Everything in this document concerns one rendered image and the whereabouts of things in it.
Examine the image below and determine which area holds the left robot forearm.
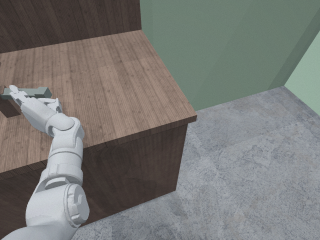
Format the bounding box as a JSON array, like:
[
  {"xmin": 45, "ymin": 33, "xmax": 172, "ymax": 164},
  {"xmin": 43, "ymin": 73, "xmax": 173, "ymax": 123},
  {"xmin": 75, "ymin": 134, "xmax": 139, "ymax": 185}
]
[{"xmin": 25, "ymin": 113, "xmax": 85, "ymax": 227}]

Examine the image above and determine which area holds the robot left upper arm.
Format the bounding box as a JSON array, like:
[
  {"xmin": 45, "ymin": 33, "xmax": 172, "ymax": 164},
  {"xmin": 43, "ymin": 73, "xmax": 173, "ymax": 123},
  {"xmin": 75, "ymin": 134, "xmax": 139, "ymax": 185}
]
[{"xmin": 1, "ymin": 183, "xmax": 90, "ymax": 240}]

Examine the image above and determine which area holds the counter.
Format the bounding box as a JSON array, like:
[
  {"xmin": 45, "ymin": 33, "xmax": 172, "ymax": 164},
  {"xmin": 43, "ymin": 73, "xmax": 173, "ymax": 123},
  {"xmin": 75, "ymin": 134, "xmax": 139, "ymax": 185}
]
[{"xmin": 0, "ymin": 0, "xmax": 197, "ymax": 240}]

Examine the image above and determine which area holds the robot left hand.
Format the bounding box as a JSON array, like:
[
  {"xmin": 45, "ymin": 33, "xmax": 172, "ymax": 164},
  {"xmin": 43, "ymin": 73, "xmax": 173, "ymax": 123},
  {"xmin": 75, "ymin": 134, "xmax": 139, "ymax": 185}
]
[{"xmin": 9, "ymin": 85, "xmax": 63, "ymax": 134}]

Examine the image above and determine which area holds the tap lever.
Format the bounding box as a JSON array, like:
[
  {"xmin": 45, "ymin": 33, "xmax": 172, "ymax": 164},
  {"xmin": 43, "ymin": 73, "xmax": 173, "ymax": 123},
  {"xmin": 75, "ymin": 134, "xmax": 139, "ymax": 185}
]
[{"xmin": 0, "ymin": 87, "xmax": 52, "ymax": 100}]

